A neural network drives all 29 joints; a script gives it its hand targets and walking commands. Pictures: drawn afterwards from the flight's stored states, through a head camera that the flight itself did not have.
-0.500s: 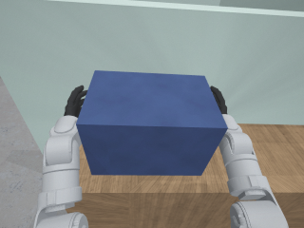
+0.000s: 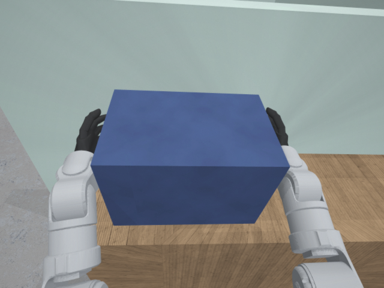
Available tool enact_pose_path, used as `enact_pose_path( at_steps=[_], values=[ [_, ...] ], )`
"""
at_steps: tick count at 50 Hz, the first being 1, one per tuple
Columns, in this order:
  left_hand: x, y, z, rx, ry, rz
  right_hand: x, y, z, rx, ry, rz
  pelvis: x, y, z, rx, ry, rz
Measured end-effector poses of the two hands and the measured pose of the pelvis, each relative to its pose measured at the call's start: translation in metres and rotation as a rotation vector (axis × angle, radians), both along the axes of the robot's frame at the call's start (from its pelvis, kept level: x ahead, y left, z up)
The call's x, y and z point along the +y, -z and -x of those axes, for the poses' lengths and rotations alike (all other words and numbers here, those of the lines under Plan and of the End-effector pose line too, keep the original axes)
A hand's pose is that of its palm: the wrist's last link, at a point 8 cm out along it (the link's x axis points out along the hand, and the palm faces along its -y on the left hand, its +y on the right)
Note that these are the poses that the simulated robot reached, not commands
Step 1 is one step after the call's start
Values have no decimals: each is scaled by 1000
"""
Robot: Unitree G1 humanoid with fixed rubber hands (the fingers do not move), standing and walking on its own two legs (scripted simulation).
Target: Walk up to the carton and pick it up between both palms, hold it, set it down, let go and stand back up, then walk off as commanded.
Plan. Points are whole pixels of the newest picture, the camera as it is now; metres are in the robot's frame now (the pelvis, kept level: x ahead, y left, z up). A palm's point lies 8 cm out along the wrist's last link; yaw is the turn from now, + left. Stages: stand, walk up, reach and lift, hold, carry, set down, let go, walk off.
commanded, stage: hold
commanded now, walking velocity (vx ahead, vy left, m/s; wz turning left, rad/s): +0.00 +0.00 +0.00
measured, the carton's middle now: (187, 159) +0.33 +0.00 +0.16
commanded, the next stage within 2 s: none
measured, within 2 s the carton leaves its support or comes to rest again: neither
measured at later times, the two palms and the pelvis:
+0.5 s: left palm (88, 149) +0.33 +0.18 +0.17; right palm (277, 145) +0.35 -0.19 +0.17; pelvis -0.01 +0.00 +0.00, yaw +0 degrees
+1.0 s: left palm (89, 151) +0.34 +0.18 +0.17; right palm (276, 146) +0.35 -0.19 +0.17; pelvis -0.01 +0.00 +0.00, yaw +0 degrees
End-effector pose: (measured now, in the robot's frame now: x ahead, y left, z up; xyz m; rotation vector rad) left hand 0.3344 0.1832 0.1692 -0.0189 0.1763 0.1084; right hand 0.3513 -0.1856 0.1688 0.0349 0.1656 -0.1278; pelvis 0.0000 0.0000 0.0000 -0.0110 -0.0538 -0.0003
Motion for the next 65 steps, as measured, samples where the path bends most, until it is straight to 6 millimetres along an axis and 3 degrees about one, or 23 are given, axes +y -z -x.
enact_pose_path(
  at_steps=[29,65],
  values=[
    [-2,0,-1,24,6,20,-2,-1,3,22,8,3,1,0,9,4,8,-1],
    [1,1,0,4,1,11,1,-2,1,0,2,6,0,0,4,9,4,1]
  ],
)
